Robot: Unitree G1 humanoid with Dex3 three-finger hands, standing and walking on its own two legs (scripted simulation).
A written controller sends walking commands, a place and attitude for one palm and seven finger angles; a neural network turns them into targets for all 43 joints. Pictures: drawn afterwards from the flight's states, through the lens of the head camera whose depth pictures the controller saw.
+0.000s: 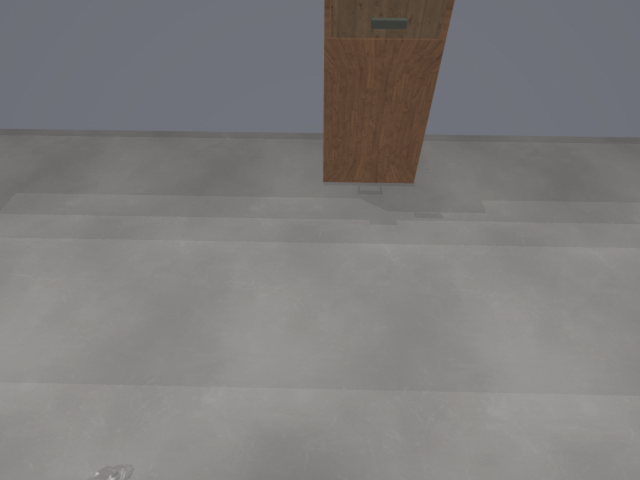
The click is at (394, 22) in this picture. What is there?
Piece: drawer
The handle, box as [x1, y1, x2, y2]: [371, 17, 407, 28]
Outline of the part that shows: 371,17 371,28 406,27 407,20 403,17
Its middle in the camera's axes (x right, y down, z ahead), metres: +0.24 -0.79 +1.40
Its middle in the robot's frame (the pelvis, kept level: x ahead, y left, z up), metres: +1.58 -0.18 +0.00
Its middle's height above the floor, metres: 0.77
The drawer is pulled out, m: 0.00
